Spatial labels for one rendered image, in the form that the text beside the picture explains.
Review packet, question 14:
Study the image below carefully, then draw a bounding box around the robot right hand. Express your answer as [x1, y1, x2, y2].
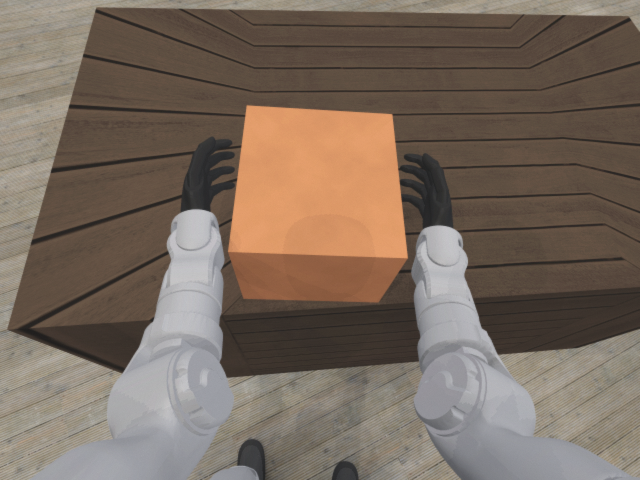
[400, 153, 453, 229]

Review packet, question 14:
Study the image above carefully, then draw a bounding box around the right robot forearm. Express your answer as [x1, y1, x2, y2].
[411, 225, 517, 382]

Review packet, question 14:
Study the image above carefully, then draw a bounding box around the right robot upper arm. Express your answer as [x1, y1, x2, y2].
[414, 352, 640, 480]

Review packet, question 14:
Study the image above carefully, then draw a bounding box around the robot left hand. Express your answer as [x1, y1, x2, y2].
[181, 137, 235, 212]

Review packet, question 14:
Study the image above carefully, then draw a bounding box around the robot left foot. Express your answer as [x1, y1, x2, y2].
[237, 439, 265, 480]

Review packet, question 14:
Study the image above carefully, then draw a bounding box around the robot left shin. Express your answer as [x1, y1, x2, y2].
[230, 466, 259, 478]

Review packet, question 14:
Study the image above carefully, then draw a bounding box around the left robot upper arm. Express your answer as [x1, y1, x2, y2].
[29, 347, 234, 480]

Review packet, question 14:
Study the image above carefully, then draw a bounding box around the left robot forearm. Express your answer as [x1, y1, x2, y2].
[107, 209, 224, 433]

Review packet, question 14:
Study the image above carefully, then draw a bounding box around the carton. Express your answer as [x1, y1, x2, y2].
[228, 105, 408, 303]

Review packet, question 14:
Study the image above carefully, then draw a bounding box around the pedestal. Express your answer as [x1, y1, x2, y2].
[7, 7, 640, 378]

